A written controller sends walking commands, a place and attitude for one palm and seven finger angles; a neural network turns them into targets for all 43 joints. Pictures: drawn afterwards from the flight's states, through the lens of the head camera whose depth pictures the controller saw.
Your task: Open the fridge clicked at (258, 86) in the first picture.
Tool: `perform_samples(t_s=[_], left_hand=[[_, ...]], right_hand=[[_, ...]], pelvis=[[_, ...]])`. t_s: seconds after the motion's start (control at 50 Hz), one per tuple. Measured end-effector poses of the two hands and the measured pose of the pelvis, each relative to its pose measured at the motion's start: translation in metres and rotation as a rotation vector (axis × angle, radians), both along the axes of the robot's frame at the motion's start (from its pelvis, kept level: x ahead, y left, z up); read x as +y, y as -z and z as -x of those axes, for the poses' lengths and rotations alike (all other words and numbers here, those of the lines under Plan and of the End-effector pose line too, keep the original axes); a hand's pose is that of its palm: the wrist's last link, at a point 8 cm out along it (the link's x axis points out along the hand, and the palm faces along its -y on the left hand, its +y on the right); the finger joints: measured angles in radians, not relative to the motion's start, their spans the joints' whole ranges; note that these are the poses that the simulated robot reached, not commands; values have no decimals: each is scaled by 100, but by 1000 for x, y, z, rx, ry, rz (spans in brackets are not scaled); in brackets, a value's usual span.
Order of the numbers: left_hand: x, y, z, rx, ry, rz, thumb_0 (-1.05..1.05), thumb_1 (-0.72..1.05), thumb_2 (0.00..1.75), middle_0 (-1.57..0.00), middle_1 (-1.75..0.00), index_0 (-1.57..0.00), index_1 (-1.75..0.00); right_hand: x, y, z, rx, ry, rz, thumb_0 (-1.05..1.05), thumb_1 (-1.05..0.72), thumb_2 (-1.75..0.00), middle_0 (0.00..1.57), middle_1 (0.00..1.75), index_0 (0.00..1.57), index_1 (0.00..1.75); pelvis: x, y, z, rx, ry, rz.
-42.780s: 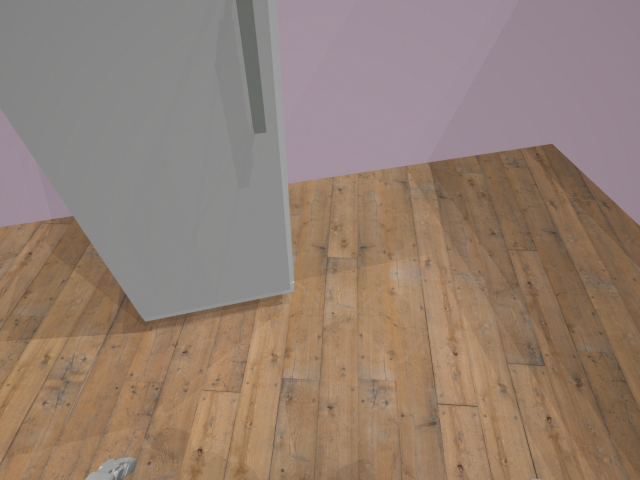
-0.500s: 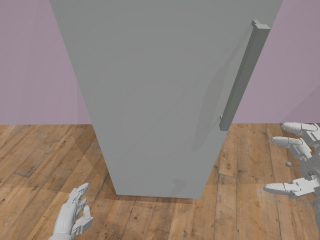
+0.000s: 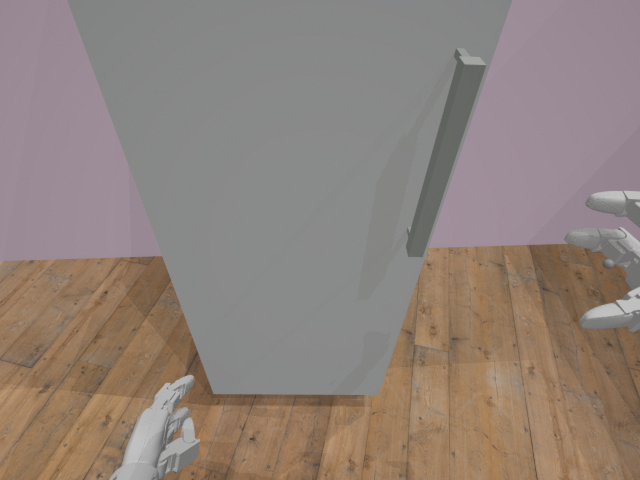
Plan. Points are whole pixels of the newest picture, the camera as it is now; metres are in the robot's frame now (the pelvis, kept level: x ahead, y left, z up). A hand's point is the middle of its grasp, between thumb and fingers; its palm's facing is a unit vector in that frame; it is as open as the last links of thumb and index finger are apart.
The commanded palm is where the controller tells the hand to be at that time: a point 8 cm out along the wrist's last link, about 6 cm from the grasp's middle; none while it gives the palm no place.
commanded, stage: raise the hand to about handle height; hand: right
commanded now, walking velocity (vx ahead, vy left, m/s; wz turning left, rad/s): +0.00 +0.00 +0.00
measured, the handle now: (434, 167) +0.50 -0.16 +0.16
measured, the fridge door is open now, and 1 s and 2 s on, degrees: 4 4 4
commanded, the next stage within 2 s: move the hooked fingers beside the handle in 0.38 s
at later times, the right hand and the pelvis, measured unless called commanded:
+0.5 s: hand (560, 265) +0.29 -0.24 +0.19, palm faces +0.04 +1.00 -0.08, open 14.0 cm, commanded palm +0.25 -0.29 +0.20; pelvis +0.01 +0.03 +0.00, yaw +1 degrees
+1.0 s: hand (542, 234) +0.34 -0.24 +0.18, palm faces +0.09 +0.99 -0.06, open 13.9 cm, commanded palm +0.30 -0.29 +0.19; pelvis +0.01 +0.05 +0.00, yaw +2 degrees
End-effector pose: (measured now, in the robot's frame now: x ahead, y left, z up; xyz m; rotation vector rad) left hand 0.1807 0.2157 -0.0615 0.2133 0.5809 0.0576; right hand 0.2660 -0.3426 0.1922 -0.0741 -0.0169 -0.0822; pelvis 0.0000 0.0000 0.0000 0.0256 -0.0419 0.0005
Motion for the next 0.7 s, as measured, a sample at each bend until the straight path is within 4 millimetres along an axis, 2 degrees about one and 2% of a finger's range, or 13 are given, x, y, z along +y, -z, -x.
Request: perform_samples(t_s=[0.06,0.1,0.16,0.22,0.32,0.4,0.5,0.6,0.7], left_hand=[[8,0,4,6,-16,-8,1,90,90,-20,-30,-20,-30],[12,-1,5,4,-24,-16,1,90,90,-20,-30,-20,-30],[16,-5,6,-3,-28,-27,1,90,90,-20,-30,-20,-30],[18,-7,4,-13,-27,-27,1,90,90,-20,-30,-20,-30],[22,-2,-2,-14,-26,-4,1,90,90,-20,-30,-20,-30],[26,2,-6,-12,-27,11,1,90,90,-20,-30,-20,-30],[31,-1,-11,-24,-27,17,1,90,90,-20,-30,-20,-30],[39,-1,-14,-34,-31,25,1,90,90,-20,-30,-20,-30],[53,5,-13,-11,-47,17,1,90,90,-20,-30,-20,-30]], right_hand=[[13,15,-1,48,-47,-5,-1,50,-30,30,120,30,120],[23,18,0,26,-70,-5,-1,50,-30,30,120,30,120],[30,11,4,-55,-66,-2,-2,50,-30,31,120,30,120],[26,-1,6,-118,-19,5,-2,50,-30,31,120,31,120],[20,-1,1,-41,32,1,-1,50,-30,31,120,31,120],[34,9,-1,29,-11,13,-1,50,-30,30,120,30,120],[51,2,0,-54,-48,12,-2,50,-30,31,120,31,120],[45,-4,-2,-65,9,5,-1,50,-30,31,120,31,120],[40,10,-10,38,41,-2,-1,50,-30,31,120,31,120]], pelvis=[[0,0,0,4,-8,1],[2,0,-1,2,-14,1],[5,-1,-4,-4,-20,2],[10,-1,-5,-10,-18,3],[15,-1,-4,-4,-9,5],[19,0,-5,4,-9,8],[27,0,-10,1,-16,12],[36,0,-12,1,-14,14],[42,2,-10,13,-10,15]])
